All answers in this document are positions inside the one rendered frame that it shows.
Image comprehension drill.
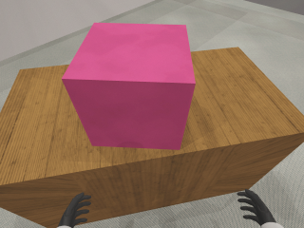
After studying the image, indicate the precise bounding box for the pedestal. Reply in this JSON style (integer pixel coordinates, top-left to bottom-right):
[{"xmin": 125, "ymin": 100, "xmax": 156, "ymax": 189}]
[{"xmin": 0, "ymin": 47, "xmax": 304, "ymax": 228}]

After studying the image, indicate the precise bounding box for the left robot hand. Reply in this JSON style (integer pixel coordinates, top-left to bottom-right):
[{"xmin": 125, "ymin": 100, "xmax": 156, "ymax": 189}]
[{"xmin": 58, "ymin": 192, "xmax": 91, "ymax": 228}]

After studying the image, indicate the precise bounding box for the carton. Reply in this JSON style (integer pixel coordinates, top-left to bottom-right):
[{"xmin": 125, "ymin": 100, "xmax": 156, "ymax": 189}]
[{"xmin": 62, "ymin": 23, "xmax": 196, "ymax": 150}]

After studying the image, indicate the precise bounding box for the right robot hand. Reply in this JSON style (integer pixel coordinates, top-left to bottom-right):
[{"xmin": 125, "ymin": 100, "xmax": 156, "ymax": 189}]
[{"xmin": 237, "ymin": 189, "xmax": 276, "ymax": 226}]

